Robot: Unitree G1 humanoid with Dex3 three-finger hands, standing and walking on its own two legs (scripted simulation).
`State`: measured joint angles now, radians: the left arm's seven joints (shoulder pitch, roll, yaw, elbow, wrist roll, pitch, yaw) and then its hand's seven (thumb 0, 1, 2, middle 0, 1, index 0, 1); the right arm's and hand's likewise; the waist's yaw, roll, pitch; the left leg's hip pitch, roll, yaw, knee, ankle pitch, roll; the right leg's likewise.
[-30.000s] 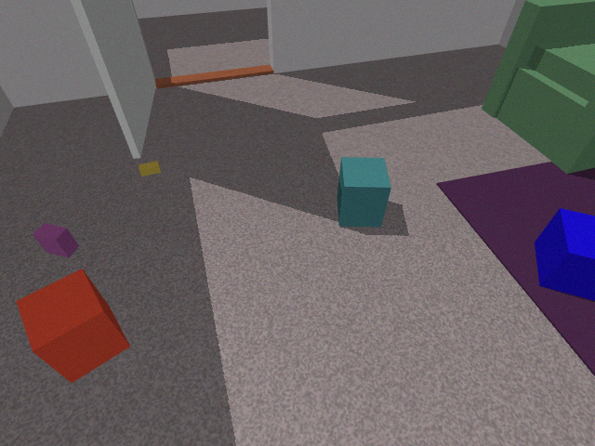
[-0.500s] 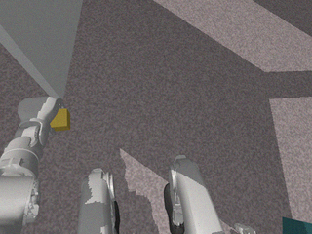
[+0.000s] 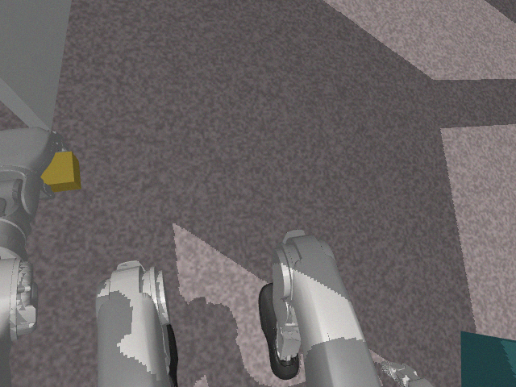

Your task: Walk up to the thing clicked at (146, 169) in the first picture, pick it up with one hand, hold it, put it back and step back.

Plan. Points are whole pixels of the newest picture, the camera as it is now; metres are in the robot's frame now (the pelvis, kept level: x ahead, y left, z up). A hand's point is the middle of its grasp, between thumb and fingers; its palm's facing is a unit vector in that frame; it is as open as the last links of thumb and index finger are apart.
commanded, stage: crouch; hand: left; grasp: from above
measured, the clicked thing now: (42, 174) +0.49 +0.28 -0.19
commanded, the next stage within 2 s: lower in 0.48 s
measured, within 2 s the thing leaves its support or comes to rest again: rests again in 1.90 s
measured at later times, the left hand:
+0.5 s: hand (45, 176) +0.49 +0.28 -0.21, palm faces -0.45 -0.05 -0.89, open 8.0 cm
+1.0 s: hand (57, 182) +0.49 +0.28 -0.26, palm faces -0.46 -0.06 -0.89, open 8.0 cm
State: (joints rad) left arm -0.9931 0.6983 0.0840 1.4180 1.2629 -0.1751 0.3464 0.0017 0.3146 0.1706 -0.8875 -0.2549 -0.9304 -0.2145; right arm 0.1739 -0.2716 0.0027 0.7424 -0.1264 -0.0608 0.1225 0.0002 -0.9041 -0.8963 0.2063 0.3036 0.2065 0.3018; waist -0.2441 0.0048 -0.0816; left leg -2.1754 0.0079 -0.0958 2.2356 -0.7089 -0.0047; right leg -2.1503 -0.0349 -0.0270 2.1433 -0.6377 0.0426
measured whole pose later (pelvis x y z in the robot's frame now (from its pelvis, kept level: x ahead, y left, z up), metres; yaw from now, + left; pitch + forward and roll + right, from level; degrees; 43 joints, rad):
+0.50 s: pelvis +0.00 +0.00 -0.05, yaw -2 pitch +35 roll -8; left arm -1.06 0.81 0.11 1.51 1.30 -0.20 0.37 0.00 0.29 0.19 -0.91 -0.24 -0.95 -0.20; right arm 0.18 -0.28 0.08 0.73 -0.15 -0.06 0.15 0.00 -0.91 -0.90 0.21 0.30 0.21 0.30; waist -0.29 -0.01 -0.02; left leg -2.29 0.00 -0.13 2.39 -0.71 0.00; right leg -2.25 -0.03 -0.04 2.27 -0.63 0.05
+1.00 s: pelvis +0.00 +0.00 -0.07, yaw -4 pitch +33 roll -10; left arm -1.08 0.90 0.14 1.57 1.34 -0.25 0.43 0.00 0.29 0.19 -0.92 -0.24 -0.96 -0.19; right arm 0.16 -0.30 0.14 0.70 -0.19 -0.08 0.16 0.00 -0.91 -0.90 0.21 0.30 0.21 0.30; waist -0.33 -0.05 0.05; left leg -2.35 -0.01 -0.17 2.48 -0.71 -0.01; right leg -2.30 -0.02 -0.07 2.33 -0.62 0.06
